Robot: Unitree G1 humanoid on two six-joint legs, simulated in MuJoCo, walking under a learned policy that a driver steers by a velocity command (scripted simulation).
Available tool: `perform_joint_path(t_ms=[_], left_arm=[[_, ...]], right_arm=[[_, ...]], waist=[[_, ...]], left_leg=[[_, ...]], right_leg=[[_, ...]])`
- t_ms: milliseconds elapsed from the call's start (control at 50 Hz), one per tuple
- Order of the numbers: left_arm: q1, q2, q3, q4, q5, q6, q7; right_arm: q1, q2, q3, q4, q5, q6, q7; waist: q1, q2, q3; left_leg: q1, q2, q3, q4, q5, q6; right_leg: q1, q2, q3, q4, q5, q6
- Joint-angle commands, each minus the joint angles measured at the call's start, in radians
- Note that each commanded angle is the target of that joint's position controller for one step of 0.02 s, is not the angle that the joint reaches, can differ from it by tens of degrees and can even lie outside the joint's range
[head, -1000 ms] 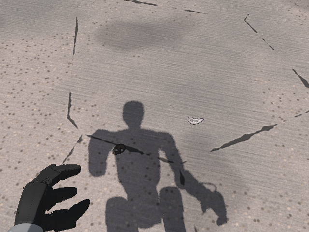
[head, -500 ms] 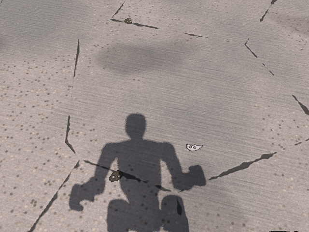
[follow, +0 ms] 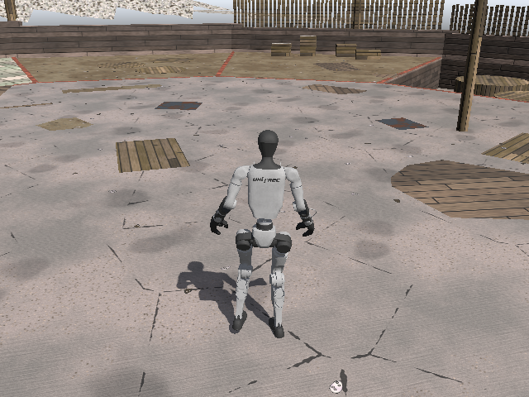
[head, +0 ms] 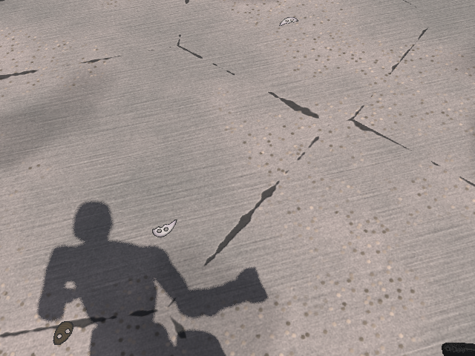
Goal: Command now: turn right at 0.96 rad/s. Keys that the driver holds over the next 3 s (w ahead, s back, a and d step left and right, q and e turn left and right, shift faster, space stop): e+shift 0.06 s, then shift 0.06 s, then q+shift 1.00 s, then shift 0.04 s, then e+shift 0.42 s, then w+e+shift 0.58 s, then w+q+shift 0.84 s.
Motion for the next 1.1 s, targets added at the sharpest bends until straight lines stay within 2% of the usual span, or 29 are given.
perform_joint_path(t_ms=[20,100,120,140,160,180,200,240,280,320,360,420,440,460,480,500,520,560,660,780,820,840,860,880,900,920,940,1000,1100], left_arm=[[-0.033,0.176,0.055,-0.078,-0.002,-0.006,-0.001],[-0.080,0.155,0.046,-0.088,-0.010,0.001,-0.008],[-0.055,0.124,0.035,-0.083,-0.010,0.001,-0.008],[0.030,0.054,0.011,-0.064,0.009,0.001,-0.012],[-0.006,0.092,0.019,-0.093,0.007,-0.012,-0.009],[0.028,0.152,0.034,-0.064,0.022,-0.024,-0.005],[0.021,0.156,0.034,-0.033,0.023,-0.025,-0.008],[0.023,0.061,0.004,-0.003,0.044,-0.017,-0.011],[-0.040,0.020,-0.012,-0.016,0.040,-0.029,-0.020],[-0.076,0.029,-0.006,-0.019,0.016,-0.040,-0.018],[-0.054,0.046,0.004,0.000,-0.003,-0.048,-0.015],[0.033,0.054,0.018,0.050,-0.003,-0.063,-0.018],[0.064,0.086,0.029,0.062,0.004,-0.063,-0.017],[0.065,0.162,0.046,0.065,0.035,-0.058,-0.015],[0.009,0.160,0.048,0.055,0.070,-0.059,-0.021],[-0.031,0.099,0.029,0.032,0.071,-0.065,-0.016],[-0.075,0.055,0.016,0.023,0.061,-0.068,-0.006],[-0.108,0.039,0.010,0.026,0.025,-0.070,0.006],[-0.010,0.094,0.027,0.057,0.033,-0.044,0.012],[-0.033,0.161,0.052,0.068,-0.005,-0.059,-0.027],[-0.049,0.148,0.051,0.076,-0.023,-0.072,-0.034],[-0.006,0.117,0.044,0.094,-0.019,-0.081,-0.041],[-0.004,0.026,0.015,0.044,0.042,-0.087,-0.044],[-0.059,0.044,0.009,0.007,0.056,-0.093,-0.038],[-0.116,0.101,0.021,0.009,0.031,-0.090,-0.034],[-0.131,0.102,0.021,0.002,0.021,-0.090,-0.028],[-0.115,0.102,0.023,0.018,0.031,-0.087,-0.017],[-0.069,0.092,0.022,0.039,0.039,-0.079,-0.016],[-0.081,0.057,0.006,0.047,0.028,-0.073,-0.019]], right_arm=[[-0.029,-0.083,-0.019,-0.067,0.006,-0.025,0.009],[0.051,-0.109,-0.031,-0.038,0.009,-0.042,0.021],[0.064,-0.129,-0.038,-0.033,0.002,-0.043,0.021],[0.038,-0.173,-0.040,-0.054,-0.015,-0.035,0.018],[0.047,-0.198,-0.041,-0.049,-0.053,-0.028,0.019],[0.023,-0.143,-0.026,-0.069,-0.041,-0.033,0.019],[-0.011,-0.083,-0.004,-0.076,-0.023,-0.032,0.017],[-0.043,-0.035,0.026,-0.067,0.000,-0.025,0.025],[-0.010,-0.114,-0.001,-0.066,0.018,0.004,0.021],[0.078,-0.190,-0.033,-0.063,0.017,0.025,0.014],[0.089,-0.190,-0.039,-0.073,0.026,0.031,0.009],[0.061,-0.170,-0.043,-0.088,0.056,0.041,-0.006],[0.074,-0.146,-0.038,-0.089,0.054,0.041,-0.012],[0.062,-0.095,-0.026,-0.117,0.048,0.036,-0.013],[0.080,-0.114,-0.032,-0.128,0.042,0.026,-0.007],[0.105,-0.178,-0.054,-0.112,0.028,0.023,-0.002],[0.133,-0.186,-0.064,-0.088,0.032,0.030,0.002],[0.154,-0.136,-0.052,-0.075,0.031,0.052,0.007],[0.025,-0.071,-0.010,-0.161,0.036,0.055,0.042],[0.044,-0.111,-0.022,-0.194,0.033,0.080,0.063],[0.132,-0.136,-0.044,-0.173,0.031,0.090,0.059],[0.245,-0.190,-0.070,-0.143,0.026,0.088,0.040],[0.296,-0.331,-0.100,-0.157,0.033,0.080,0.018],[0.246,-0.338,-0.088,-0.198,-0.011,0.047,0.030],[0.214,-0.269,-0.068,-0.197,-0.005,0.024,0.041],[0.175,-0.235,-0.058,-0.180,0.013,0.013,0.035],[0.124,-0.214,-0.052,-0.183,0.031,0.016,0.026],[0.041,-0.212,-0.045,-0.206,0.017,0.033,0.001],[0.056,-0.229,-0.053,-0.195,0.025,0.044,-0.014]], waist=[[0.010,-0.170,-0.135],[-0.021,-0.187,-0.159],[-0.015,-0.142,-0.173],[0.038,0.068,-0.210],[0.041,0.293,-0.127],[0.041,0.224,-0.126],[0.039,0.141,-0.108],[0.050,0.097,-0.088],[0.015,0.151,-0.053],[-0.030,0.188,-0.077],[-0.027,0.209,-0.100],[0.022,0.199,-0.140],[0.023,0.162,-0.172],[0.008,-0.072,-0.146],[-0.002,-0.265,-0.110],[-0.006,-0.188,-0.096],[-0.032,-0.130,-0.094],[-0.036,-0.120,-0.062],[0.049,-0.140,-0.053],[0.021,-0.156,-0.065],[-0.042,-0.129,-0.103],[-0.094,-0.030,-0.156],[-0.066,0.287,-0.189],[-0.082,0.309,-0.328],[-0.103,0.159,-0.274],[-0.066,0.120,-0.188],[-0.034,0.060,-0.142],[0.014,0.090,-0.131],[0.000,0.111,-0.135]], left_leg=[[0.028,-0.024,-0.007,-0.102,-0.006,0.005],[0.224,0.002,0.015,-0.354,0.097,0.039],[0.332,0.069,-0.012,-0.426,0.192,0.065],[0.429,0.268,-0.207,-0.465,0.296,0.147],[0.373,0.393,-0.456,-0.525,0.371,0.329],[0.339,0.428,-0.510,-0.518,0.313,0.389],[0.311,0.365,-0.390,-0.494,0.265,0.353],[0.301,0.249,-0.275,-0.490,0.155,0.264],[0.287,0.158,-0.214,-0.470,0.251,0.236],[0.378,0.168,-0.280,-0.451,0.285,0.255],[0.431,0.188,-0.356,-0.451,0.278,0.262],[0.357,0.152,-0.358,-0.417,0.261,0.210],[0.242,0.117,-0.316,-0.365,0.178,0.165],[0.024,0.019,-0.158,-0.197,0.013,0.105],[-0.095,-0.034,-0.011,-0.013,-0.279,0.058],[-0.109,0.032,-0.007,0.192,-0.296,0.025],[-0.103,0.044,0.005,0.284,-0.252,0.012],[-0.164,0.073,0.034,0.360,-0.140,-0.018],[-0.152,0.128,0.144,0.177,-0.052,-0.037],[0.077,0.107,0.237,-0.082,-0.029,0.037],[0.260,0.061,0.257,-0.249,0.057,0.092],[0.484,0.049,0.187,-0.353,0.253,0.152],[0.734,0.304,-0.203,-0.335,0.808,0.281],[0.710,0.462,-0.511,-0.406,0.671,0.493],[0.659,0.427,-0.409,-0.439,0.560,0.463],[0.582,0.362,-0.333,-0.450,0.448,0.401],[0.520,0.307,-0.285,-0.457,0.361,0.348],[0.376,0.231,-0.228,-0.460,0.391,0.315],[0.325,0.182,-0.293,-0.442,0.231,0.289]], right_leg=[[0.140,-0.220,0.331,-0.124,0.106,-0.142],[0.133,-0.175,0.359,-0.047,0.162,-0.105],[0.084,-0.133,0.321,0.011,0.065,-0.072],[0.015,-0.032,0.178,0.202,-0.258,-0.021],[-0.157,0.077,0.022,0.410,-0.470,0.044],[-0.161,0.016,0.050,0.577,-0.438,0.086],[-0.133,-0.002,0.058,0.613,-0.368,0.107],[-0.085,-0.064,-0.010,0.487,-0.293,0.143],[-0.024,-0.060,-0.129,0.283,-0.281,0.156],[-0.017,-0.022,-0.144,0.168,-0.301,0.149],[-0.001,-0.014,-0.121,0.060,-0.245,0.130],[0.195,-0.031,-0.124,-0.197,-0.038,0.076],[0.338,-0.114,-0.088,-0.202,0.024,0.044],[0.412,-0.293,0.086,-0.193,0.132,-0.060],[0.354,-0.472,0.229,-0.220,0.338,-0.191],[0.326,-0.510,0.200,-0.209,0.454,-0.228],[0.315,-0.457,0.106,-0.188,0.477,-0.192],[0.342,-0.381,-0.030,-0.155,0.533,-0.140],[0.384,-0.376,-0.155,-0.168,0.529,-0.164],[0.315,-0.418,-0.269,-0.104,0.536,-0.117],[0.261,-0.389,-0.344,0.063,0.575,-0.055],[0.123,-0.326,-0.393,0.262,0.482,0.017],[-0.233,-0.192,-0.410,0.582,-0.327,0.111],[-0.366,-0.082,-0.178,0.780,-0.511,0.130],[-0.381,-0.122,-0.109,0.803,-0.455,0.114],[-0.381,-0.136,-0.102,0.745,-0.367,0.095],[-0.366,-0.154,-0.099,0.668,-0.292,0.091],[-0.236,-0.107,-0.111,0.545,-0.169,0.115],[-0.174,-0.048,-0.085,0.330,-0.104,0.139]])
